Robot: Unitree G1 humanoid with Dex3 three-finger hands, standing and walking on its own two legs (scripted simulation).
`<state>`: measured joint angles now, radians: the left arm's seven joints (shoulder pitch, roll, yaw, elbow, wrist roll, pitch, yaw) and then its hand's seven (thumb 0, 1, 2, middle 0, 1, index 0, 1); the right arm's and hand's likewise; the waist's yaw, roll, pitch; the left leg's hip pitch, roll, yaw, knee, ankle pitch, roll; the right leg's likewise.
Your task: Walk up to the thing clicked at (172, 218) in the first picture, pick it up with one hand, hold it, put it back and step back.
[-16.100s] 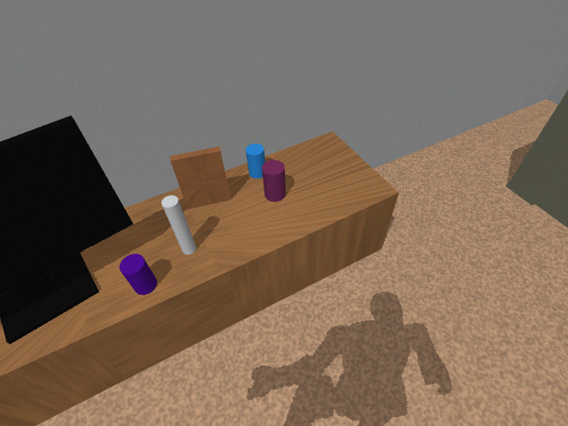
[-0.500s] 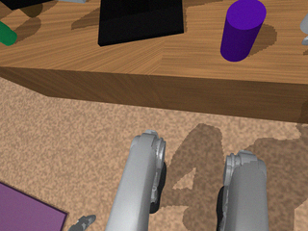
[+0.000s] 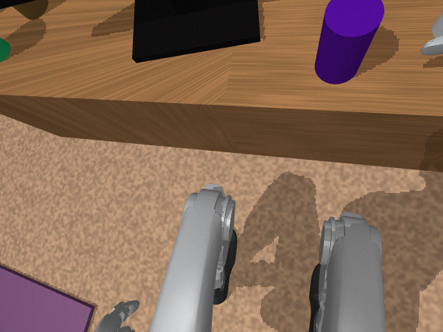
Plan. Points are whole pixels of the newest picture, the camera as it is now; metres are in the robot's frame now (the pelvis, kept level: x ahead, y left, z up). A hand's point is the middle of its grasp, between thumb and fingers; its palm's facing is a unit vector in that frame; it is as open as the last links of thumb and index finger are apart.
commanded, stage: close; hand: right
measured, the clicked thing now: out of the picture +0.61 -0.22 +0.07
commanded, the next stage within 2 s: settle in 0.58 s
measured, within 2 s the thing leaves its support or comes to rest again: leaves its support in 1.02 s
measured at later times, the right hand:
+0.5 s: hand out of the picture +0.60 -0.21 +0.02, palm faces +0.13 +0.99 -0.03, open 10.6 cm
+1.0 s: hand out of the picture +0.59 -0.22 +0.03, palm faces +0.14 +0.99 -0.05, open 6.0 cm
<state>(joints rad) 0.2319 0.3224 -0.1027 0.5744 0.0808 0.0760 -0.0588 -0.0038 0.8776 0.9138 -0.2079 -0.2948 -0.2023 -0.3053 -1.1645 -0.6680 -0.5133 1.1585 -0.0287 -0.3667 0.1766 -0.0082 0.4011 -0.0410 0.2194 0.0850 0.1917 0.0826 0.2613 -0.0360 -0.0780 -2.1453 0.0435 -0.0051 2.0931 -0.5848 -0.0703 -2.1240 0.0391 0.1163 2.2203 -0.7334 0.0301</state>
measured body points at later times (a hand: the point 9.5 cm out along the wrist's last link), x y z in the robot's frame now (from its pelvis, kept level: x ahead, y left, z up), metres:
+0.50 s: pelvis +0.00 +0.00 +0.00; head +0.24 -0.04 +0.37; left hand +0.01 +0.28 -0.10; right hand +0.58 -0.27 +0.03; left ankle +0.12 +0.15 -0.36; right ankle +0.07 -0.13 -0.36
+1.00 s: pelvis +0.00 +0.00 +0.01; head +0.24 -0.04 +0.39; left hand +0.03 +0.27 -0.09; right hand +0.57 -0.27 +0.04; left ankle +0.12 +0.15 -0.36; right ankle +0.07 -0.13 -0.36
